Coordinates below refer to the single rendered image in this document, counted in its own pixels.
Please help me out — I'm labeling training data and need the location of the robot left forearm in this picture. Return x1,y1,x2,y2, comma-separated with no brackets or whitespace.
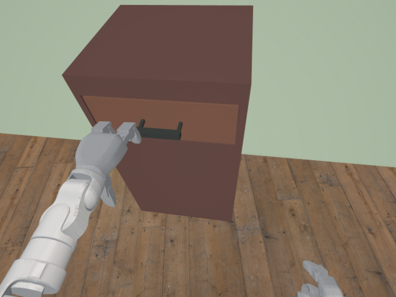
0,168,106,297

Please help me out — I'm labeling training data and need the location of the cabinet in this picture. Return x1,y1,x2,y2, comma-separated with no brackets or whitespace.
62,5,253,222

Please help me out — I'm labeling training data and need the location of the handle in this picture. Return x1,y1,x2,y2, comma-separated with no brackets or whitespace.
136,119,183,140

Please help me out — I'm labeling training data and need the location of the robot right hand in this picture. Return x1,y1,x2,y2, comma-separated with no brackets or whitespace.
298,260,344,297

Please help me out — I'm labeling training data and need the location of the drawer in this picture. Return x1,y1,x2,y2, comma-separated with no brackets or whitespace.
82,96,239,144

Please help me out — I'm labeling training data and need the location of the robot left hand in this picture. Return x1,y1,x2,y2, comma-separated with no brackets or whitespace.
75,121,142,207

